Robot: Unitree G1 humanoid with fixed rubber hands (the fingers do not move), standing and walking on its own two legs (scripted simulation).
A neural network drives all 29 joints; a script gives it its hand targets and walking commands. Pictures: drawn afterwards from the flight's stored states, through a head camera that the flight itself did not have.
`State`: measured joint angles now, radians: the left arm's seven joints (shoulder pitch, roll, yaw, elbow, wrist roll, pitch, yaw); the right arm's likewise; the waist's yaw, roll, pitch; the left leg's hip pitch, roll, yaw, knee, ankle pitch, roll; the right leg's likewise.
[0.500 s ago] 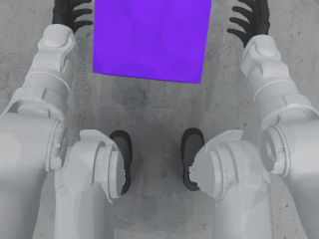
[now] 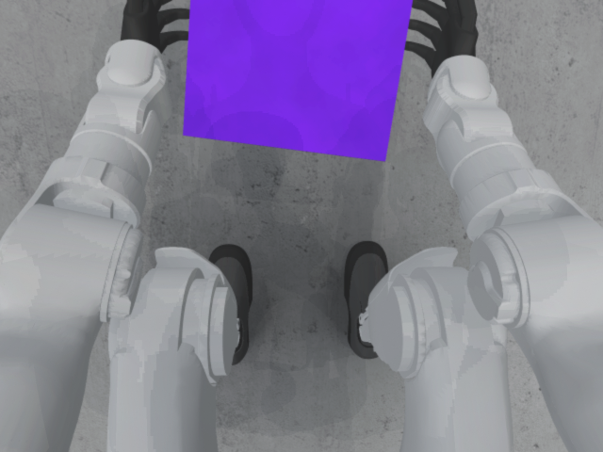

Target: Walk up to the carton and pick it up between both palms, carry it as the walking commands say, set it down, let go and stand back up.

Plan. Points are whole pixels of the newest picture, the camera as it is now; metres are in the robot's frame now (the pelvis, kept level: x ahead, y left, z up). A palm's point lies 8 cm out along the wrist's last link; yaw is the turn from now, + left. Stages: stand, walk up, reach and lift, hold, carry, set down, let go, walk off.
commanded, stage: reach and lift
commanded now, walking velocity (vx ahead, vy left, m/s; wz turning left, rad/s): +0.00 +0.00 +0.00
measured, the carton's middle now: (292, 78) +0.50 +0.02 -0.28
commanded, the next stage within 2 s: none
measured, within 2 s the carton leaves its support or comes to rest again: leaves its support in 0.52 s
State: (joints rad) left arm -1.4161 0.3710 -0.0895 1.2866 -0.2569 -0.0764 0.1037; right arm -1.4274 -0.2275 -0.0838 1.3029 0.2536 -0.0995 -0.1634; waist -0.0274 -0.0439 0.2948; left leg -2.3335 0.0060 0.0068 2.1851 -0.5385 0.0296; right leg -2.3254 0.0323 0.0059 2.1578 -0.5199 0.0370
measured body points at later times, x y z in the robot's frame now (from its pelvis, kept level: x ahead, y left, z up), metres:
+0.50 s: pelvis +0.00 +0.00 -0.01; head +0.36 +0.03 +0.26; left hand +0.53 +0.17 -0.21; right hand +0.53 -0.15 -0.18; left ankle +0.11 +0.11 -0.33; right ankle +0.12 -0.12 -0.33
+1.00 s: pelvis -0.01 +0.00 +0.00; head +0.33 +0.03 +0.30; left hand +0.54 +0.18 -0.14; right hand +0.53 -0.14 -0.13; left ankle +0.11 +0.11 -0.33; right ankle +0.12 -0.13 -0.33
